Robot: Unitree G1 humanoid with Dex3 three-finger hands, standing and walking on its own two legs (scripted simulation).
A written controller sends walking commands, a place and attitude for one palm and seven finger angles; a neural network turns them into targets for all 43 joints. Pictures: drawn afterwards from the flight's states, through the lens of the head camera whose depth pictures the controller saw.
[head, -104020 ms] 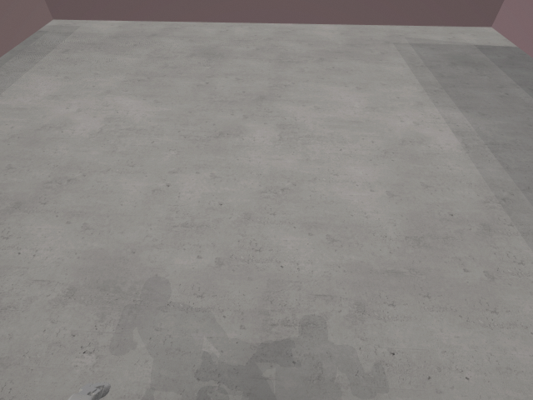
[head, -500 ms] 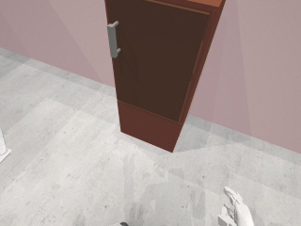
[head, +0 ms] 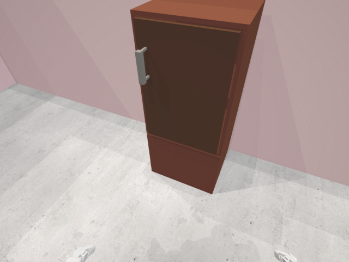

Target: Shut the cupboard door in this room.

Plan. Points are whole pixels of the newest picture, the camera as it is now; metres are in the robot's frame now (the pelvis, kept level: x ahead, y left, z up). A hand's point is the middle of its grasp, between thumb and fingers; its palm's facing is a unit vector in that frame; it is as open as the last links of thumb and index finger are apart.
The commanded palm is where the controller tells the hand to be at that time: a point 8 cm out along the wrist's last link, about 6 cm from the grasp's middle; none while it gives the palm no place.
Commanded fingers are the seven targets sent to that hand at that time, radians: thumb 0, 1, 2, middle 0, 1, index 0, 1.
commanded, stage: let the arm hang, fingers relaxed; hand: left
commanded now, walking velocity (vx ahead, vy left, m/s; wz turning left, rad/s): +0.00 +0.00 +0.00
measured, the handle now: (143, 65) +0.83 +0.14 +0.08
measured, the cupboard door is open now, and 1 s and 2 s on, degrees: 0 0 0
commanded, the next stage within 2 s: look to check the result in 0.88 s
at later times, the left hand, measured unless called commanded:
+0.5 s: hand out of the picture -0.12 +0.20 -0.14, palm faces +0.03 -0.96 -0.28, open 7.4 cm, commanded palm none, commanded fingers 0.00 0.90 0.90 -0.20 -0.30 -0.20 -0.30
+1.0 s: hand out of the picture -0.02 +0.17 -0.15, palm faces +0.00 -0.98 -0.22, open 7.3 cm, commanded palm none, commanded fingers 0.00 0.90 0.90 -0.20 -0.30 -0.20 -0.30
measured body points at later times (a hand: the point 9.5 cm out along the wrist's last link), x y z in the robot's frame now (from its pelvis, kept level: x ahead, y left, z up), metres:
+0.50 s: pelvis -0.01 +0.00 +0.02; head -0.03 -0.01 +0.47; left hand -0.12 +0.25 -0.12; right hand +0.01 -0.24 -0.14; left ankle +0.13 +0.10 -0.71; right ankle -0.10 -0.12 -0.71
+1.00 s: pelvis +0.02 -0.01 +0.02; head +0.03 -0.02 +0.47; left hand -0.01 +0.22 -0.13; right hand +0.00 -0.23 -0.14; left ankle +0.13 +0.10 -0.71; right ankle -0.10 -0.12 -0.71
